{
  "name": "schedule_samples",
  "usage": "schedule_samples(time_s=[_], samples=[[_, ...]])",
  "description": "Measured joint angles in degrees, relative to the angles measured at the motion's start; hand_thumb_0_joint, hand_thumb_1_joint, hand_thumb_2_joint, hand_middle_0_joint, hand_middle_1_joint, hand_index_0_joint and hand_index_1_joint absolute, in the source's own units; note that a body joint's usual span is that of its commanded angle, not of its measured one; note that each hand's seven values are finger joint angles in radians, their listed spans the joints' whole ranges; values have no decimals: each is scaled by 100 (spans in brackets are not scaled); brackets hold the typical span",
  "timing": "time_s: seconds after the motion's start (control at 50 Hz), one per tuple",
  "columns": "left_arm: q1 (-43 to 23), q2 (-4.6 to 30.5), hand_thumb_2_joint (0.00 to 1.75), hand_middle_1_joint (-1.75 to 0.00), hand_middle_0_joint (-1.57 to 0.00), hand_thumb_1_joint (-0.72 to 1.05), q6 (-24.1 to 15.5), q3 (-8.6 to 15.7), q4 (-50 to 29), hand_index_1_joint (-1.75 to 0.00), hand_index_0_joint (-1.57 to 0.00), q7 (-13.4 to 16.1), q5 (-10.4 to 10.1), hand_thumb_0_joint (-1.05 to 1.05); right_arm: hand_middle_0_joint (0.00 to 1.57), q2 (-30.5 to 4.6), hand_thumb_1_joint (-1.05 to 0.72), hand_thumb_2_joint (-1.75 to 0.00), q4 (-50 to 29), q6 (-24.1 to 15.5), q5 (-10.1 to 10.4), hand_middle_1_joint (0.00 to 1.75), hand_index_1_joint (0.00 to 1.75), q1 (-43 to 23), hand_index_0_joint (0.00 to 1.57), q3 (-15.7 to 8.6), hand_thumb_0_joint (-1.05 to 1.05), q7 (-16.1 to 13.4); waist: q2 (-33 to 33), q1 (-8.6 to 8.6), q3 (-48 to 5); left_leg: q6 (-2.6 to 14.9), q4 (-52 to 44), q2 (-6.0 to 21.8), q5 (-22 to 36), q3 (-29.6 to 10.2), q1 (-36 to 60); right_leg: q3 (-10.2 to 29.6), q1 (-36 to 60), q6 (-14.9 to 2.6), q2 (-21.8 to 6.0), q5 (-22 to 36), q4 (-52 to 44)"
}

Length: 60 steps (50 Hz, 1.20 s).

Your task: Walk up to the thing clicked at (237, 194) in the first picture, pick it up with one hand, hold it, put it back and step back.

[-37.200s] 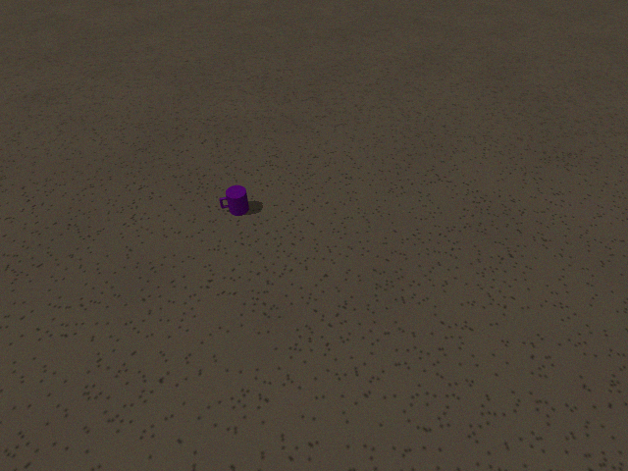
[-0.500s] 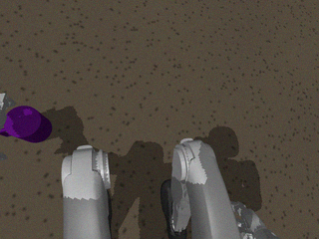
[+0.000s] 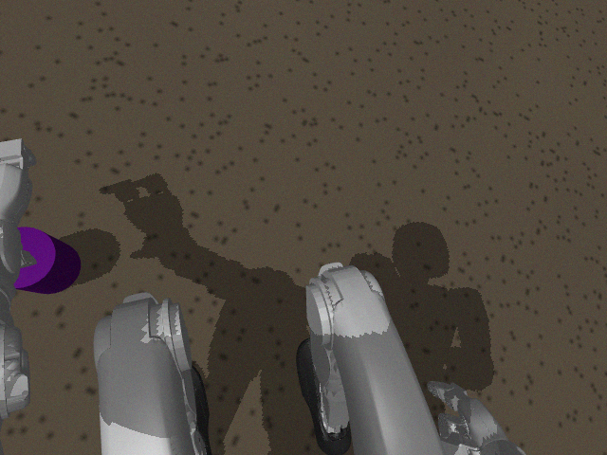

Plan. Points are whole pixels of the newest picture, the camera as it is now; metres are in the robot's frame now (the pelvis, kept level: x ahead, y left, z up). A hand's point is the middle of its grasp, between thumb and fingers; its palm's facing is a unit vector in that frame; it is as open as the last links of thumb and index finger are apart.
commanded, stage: close in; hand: left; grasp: from above
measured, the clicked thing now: (26, 267) +0.40 +0.37 -0.29
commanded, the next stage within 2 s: rest palm in 0.10 s
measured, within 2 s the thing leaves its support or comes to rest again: neither
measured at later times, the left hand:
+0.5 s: hand (19, 274) +0.38 +0.35 -0.23, palm faces -0.44 -0.13 -0.89, open 14.2 cm
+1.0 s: hand (26, 266) +0.39 +0.35 -0.25, palm faces -0.50 -0.18 -0.84, open 14.4 cm
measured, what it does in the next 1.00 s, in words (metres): stands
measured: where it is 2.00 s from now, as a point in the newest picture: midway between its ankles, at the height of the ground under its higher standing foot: (262, 431)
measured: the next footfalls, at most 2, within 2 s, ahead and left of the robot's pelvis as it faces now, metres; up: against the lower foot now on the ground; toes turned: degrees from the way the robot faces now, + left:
none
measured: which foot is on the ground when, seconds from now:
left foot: down 0.00-1.00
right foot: down 0.00-1.00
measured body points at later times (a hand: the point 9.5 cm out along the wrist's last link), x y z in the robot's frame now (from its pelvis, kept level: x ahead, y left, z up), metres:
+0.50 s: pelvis -0.01 +0.01 -0.04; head +0.22 +0.11 +0.34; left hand +0.40 +0.35 -0.17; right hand +0.10 -0.27 -0.13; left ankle +0.08 +0.13 -0.31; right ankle +0.09 -0.12 -0.31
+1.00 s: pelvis +0.00 +0.00 -0.04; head +0.25 +0.09 +0.32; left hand +0.42 +0.36 -0.20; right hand +0.05 -0.27 -0.14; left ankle +0.08 +0.13 -0.31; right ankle +0.09 -0.12 -0.31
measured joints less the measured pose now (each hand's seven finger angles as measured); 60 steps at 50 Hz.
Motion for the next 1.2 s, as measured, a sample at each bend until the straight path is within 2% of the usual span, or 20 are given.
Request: schedule_samples(time_s=[0.06, 0.12, 0.18, 0.22, 0.26, 0.3, 0.34, 0.38, 0.44, 0.5, 0.56, 0.62, 0.68, 0.74, 0.78, 0.84, 0.94, 1.0, 1.06, 1.2], samples=[[31, 95, 100, -104, -8, -55, 97, -51, 40, -104, -8, -448, -265, 1, 20, -33, -91, -90, -35, 37, 85, 30, 30, 81, 20, 36, 0, 8, 89, 11, 93, 2, -123, 8, 2, 9, 128, 6, 113, -3, 5, 9, -118], [151, 209, 98, -105, -7, -54, -25, -112, 97, -105, -9, -913, -462, 1, 20, -69, -91, -90, -31, 106, 121, 30, 30, 170, 20, 103, 0, 8, 82, 46, 172, -4, -190, 1, 10, 23, 215, 15, 189, -14, -4, 9, -166], [291, 356, 96, -106, -7, -52, -406, -113, 110, -105, -9, -1209, -581, 1, 20, -117, -91, -90, -6, 145, 87, 30, 30, 235, 20, 194, 0, 18, -13, 102, 271, -24, -158, -21, 31, -9, 221, -14, 209, -30, -20, 16, -135], [395, 461, 95, -107, -8, -51, -783, -43, 48, -105, -10, -1256, -598, 1, 20, -148, -91, -90, 15, 149, 33, 30, 30, 256, 20, 247, 0, 24, -110, 147, 345, -46, -76, -39, 47, -59, 179, -57, 194, -39, -28, 25, -73], [503, 559, 94, -107, -8, -51, -1187, 76, -48, -105, -10, -1161, -491, 1, 20, -177, -91, -90, 34, 160, -41, 30, 30, 249, 20, 275, 0, 23, -205, 187, 417, -62, 46, -62, 57, -120, 118, -110, 172, -39, -36, 29, 15], [551, 656, 94, -107, -8, -50, -1525, 118, -3, -105, -10, -918, -288, 1, 20, -198, -91, -90, 76, 188, -121, 30, 30, 191, 20, 297, 0, 23, -300, 199, 464, -60, 191, -80, 60, -170, 46, -150, 141, -26, -39, 27, 124], [537, 734, 94, -106, -7, -51, -1717, 116, 178, -104, -10, -528, -49, 0, 20, -208, -90, -90, 117, 215, -198, 30, 30, 87, 20, 319, 0, 27, -388, 179, 511, -44, 341, -91, 62, -201, -23, -174, 111, -3, -37, 24, 241], [500, 805, 95, -105, -5, -51, -1808, 226, 278, -103, -9, -128, 166, 0, 20, -204, -90, -90, 134, 231, -265, 30, 30, -17, 20, 337, 0, 30, -462, 159, 537, -23, 476, -100, 69, -220, -96, -187, 72, 20, -34, 24, 348], [318, 881, 97, -103, -4, -52, -1745, 117, 668, -101, -8, 311, 487, 0, 20, -160, -89, -90, 185, 173, -378, 30, 30, -188, 20, 356, 0, 47, -548, 91, 521, 10, 637, -108, 82, -226, -205, -188, 1, 50, -30, 23, 486], [126, 846, 99, -100, -5, -53, -1516, -4, 1111, -100, -7, 604, 694, 0, 20, -79, -89, -90, 234, 45, -486, 30, 30, -338, 20, 402, 0, 81, -602, -7, 470, 28, 747, -109, 87, -240, -310, -198, -84, 67, -21, 27, 576], [105, 770, 101, -98, -6, -54, -1263, 89, 1231, -99, -7, 848, 836, 0, 20, 4, -89, -90, 226, -91, -566, 30, 30, -418, 20, 466, 0, 121, -629, -104, 446, 23, 820, -102, 68, -275, -373, -222, -147, 82, -5, 29, 628], [100, 685, 101, -97, -7, -54, -978, 148, 1264, -98, -6, 1022, 803, 0, 20, 56, -89, -90, 235, -206, -623, 30, 30, -441, 20, 511, 0, 191, -616, -197, 421, 13, 869, -97, 35, -289, -419, -230, -205, 88, 4, 10, 676], [17, 676, 101, -96, -7, -53, -756, 209, 1334, -98, -6, 1013, 725, 0, 20, 63, -89, -90, 220, -295, -631, 30, 30, -427, 20, 570, 0, 260, -568, -277, 429, 5, 912, -84, -4, -298, -459, -235, -267, 82, 19, -8, 718], [-28, 802, 100, -96, -7, -54, -632, 514, 1334, -98, -6, 924, 646, 0, 20, 39, -89, -90, 139, -346, -648, 30, 30, -390, 20, 602, 0, 311, -482, -350, 523, 2, 955, -71, -35, -332, -479, -261, -296, 82, 38, -11, 740], [-41, 911, 100, -96, -7, -55, -538, 651, 1382, -98, -6, 824, 508, 1, 20, 20, -89, -90, 104, -352, -670, 30, 30, -338, 20, 589, 0, 338, -428, -386, 588, 0, 979, -62, -53, -345, -486, -270, -312, 81, 49, -14, 756], [-32, 1018, 99, -96, -7, -56, -455, 597, 1405, -98, -6, 517, 257, 1, 20, -32, -89, -90, 77, -354, -690, 30, 30, -209, 20, 575, 0, 374, -361, -388, 682, -5, 1001, -62, -68, -353, -495, -277, -327, 74, 51, -23, 779], [188, 1139, 100, -96, -7, -56, -662, 627, 1229, -98, -6, 28, 2, 1, 20, -99, -89, -90, 104, -300, -690, 30, 30, -54, 20, 634, 0, 395, -352, -331, 868, -27, 1003, -70, -77, -395, -458, -313, -288, 63, 52, -22, 766], [293, 1156, 100, -96, -7, -55, -945, 613, 1072, -98, -5, -47, -88, 1, 20, -131, -89, -90, 130, -272, -692, 30, 30, 9, 20, 699, 0, 407, -433, -261, 966, -50, 1003, -74, -84, -433, -396, -344, -225, 50, 55, -17, 751], [341, 1222, 101, -96, -7, -55, -1244, 612, 986, -98, -5, 51, -32, 0, 20, -153, -89, -90, 158, -232, -728, 30, 30, 20, 20, 780, 0, 412, -536, -217, 978, -76, 1032, -79, -103, -494, -344, -394, -164, 36, 63, -15, 748], [275, 1335, 102, -95, -7, -54, -1468, 385, 1377, -97, -6, 564, 403, 0, 20, -211, -89, -90, 188, -274, -853, 30, 30, -166, 20, 861, 0, 420, -655, -247, 817, -54, 1172, -75, -158, -580, -295, -458, -65, 76, 99, -36, 801]])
